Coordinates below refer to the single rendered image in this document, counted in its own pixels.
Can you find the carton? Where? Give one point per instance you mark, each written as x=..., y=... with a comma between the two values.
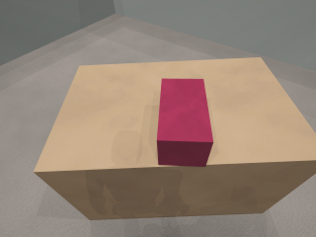
x=184, y=135

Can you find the pedestal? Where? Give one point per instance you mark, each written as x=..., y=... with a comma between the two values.
x=102, y=157

